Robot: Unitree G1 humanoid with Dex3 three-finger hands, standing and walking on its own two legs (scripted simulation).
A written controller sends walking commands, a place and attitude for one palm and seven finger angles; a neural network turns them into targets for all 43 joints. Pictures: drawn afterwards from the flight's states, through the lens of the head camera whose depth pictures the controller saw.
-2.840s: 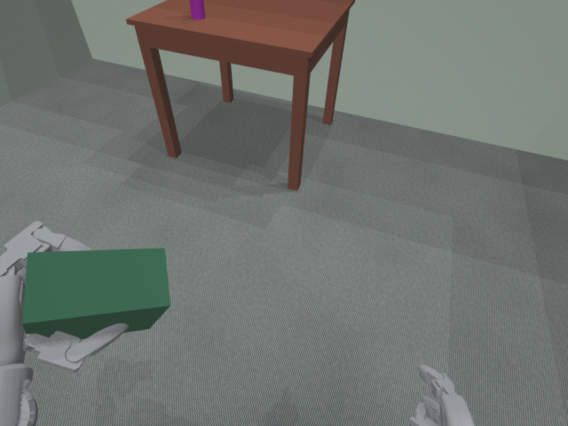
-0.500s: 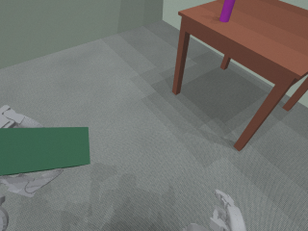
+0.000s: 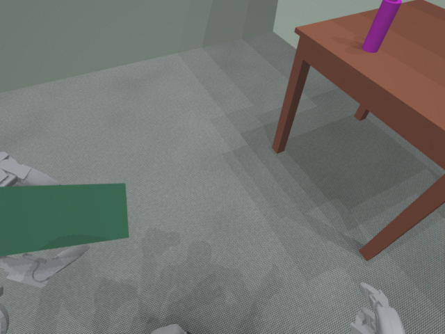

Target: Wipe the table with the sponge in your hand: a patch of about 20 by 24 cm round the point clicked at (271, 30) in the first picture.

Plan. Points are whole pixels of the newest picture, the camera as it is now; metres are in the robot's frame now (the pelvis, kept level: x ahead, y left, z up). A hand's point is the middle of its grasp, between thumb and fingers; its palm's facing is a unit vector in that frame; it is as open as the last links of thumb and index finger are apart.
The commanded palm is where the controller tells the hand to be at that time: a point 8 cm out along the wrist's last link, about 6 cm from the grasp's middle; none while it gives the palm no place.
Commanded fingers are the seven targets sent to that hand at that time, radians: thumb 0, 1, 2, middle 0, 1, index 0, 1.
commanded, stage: walk to a spot facing it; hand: left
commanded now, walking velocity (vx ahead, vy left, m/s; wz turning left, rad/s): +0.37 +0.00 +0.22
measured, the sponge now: (81, 218) +0.22 +0.20 +0.17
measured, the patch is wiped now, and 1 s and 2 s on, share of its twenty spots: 0.00 0.00 0.00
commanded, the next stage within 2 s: turn to face it in 1.42 s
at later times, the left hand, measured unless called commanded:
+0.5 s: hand (97, 161) +0.31 +0.21 +0.18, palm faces +0.53 -0.73 -0.43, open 10.3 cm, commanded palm +0.24 +0.24 +0.18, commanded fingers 0.00 0.10 1.30 -1.20 -1.60 -1.20 -1.60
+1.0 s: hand (87, 109) +0.39 +0.24 +0.20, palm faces +0.60 -0.65 -0.46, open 10.3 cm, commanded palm +0.33 +0.28 +0.18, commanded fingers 0.00 0.10 1.30 -1.20 -1.60 -1.20 -1.60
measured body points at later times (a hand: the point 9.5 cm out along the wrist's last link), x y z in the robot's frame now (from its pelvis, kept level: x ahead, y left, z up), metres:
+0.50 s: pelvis +0.13 -0.06 +0.00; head +0.15 -0.08 +0.45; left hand +0.27 +0.24 +0.20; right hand +0.32 -0.27 -0.12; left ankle +0.10 +0.08 -0.64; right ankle +0.15 -0.16 -0.73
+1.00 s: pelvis +0.26 -0.04 +0.01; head +0.29 -0.03 +0.46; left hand +0.35 +0.27 +0.22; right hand +0.48 -0.16 -0.09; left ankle +0.25 +0.08 -0.73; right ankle +0.34 -0.17 -0.69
